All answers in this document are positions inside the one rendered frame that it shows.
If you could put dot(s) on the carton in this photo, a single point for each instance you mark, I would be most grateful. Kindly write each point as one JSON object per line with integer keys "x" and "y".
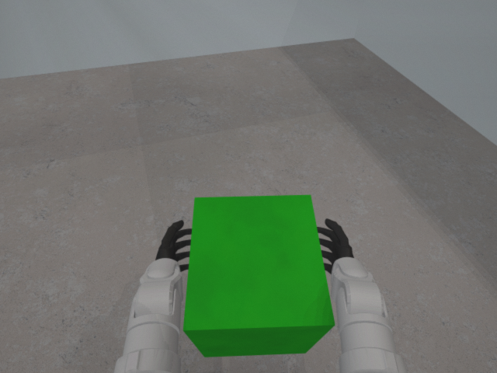
{"x": 256, "y": 280}

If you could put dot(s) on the left robot forearm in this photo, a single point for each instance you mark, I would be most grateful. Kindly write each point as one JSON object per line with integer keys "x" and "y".
{"x": 153, "y": 329}

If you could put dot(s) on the left robot hand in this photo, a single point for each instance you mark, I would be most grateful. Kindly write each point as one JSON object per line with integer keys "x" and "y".
{"x": 169, "y": 245}

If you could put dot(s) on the right robot forearm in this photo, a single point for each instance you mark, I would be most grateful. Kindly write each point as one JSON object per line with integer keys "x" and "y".
{"x": 365, "y": 331}

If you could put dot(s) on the right robot hand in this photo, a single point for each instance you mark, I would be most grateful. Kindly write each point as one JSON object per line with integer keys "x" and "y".
{"x": 339, "y": 245}

